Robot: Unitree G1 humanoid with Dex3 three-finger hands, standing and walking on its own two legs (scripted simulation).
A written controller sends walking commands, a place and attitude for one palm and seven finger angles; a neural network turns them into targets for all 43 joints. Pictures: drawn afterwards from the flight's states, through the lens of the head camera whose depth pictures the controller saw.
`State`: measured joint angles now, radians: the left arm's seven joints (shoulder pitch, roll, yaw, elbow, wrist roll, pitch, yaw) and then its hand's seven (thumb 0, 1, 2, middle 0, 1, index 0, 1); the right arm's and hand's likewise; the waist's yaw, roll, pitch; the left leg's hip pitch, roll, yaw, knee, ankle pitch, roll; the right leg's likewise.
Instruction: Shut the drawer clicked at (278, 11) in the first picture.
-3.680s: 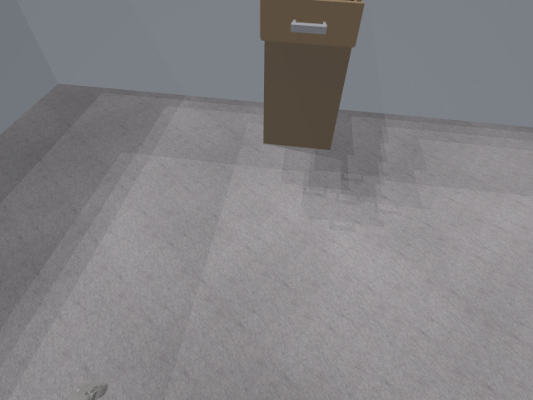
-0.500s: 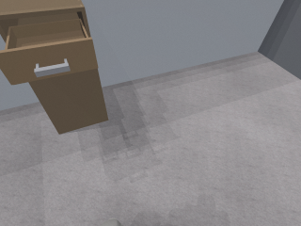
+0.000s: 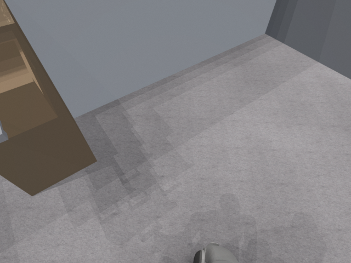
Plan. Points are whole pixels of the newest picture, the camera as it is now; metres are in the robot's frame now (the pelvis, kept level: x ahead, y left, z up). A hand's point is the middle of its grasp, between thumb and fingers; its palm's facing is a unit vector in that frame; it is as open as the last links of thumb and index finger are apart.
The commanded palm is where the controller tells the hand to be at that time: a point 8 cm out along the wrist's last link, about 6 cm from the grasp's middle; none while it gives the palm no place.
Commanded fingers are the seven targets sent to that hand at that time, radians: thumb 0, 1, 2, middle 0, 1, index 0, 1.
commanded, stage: turn to face it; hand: left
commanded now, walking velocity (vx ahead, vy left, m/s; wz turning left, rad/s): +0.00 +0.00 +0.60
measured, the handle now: out of the picture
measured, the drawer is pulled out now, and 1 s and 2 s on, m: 0.30 0.30 0.30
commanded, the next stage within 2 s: take the last steps up to it in 0.98 s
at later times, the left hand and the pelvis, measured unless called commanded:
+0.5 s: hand out of the picture +0.08 +0.21 -0.19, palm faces +0.31 -0.93 -0.19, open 7.4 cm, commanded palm none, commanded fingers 0.00 0.90 0.90 -0.20 -0.30 -0.20 -0.30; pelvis +0.04 +0.00 -0.01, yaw +16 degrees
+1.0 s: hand out of the picture -0.01 +0.15 -0.15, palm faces +0.52 -0.81 -0.28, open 7.4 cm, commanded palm none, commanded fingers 0.00 0.90 0.90 -0.20 -0.30 -0.20 -0.30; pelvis +0.04 -0.05 +0.01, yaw +31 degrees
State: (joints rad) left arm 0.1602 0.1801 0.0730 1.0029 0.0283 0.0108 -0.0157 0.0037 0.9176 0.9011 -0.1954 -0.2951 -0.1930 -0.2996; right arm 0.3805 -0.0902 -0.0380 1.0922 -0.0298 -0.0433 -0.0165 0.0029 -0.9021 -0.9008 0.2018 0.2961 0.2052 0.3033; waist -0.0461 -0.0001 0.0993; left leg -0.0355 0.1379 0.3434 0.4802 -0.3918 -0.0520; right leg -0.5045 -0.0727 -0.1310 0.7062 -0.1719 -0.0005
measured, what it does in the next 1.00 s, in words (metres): steps on the spot, turning left: right foot, then left foot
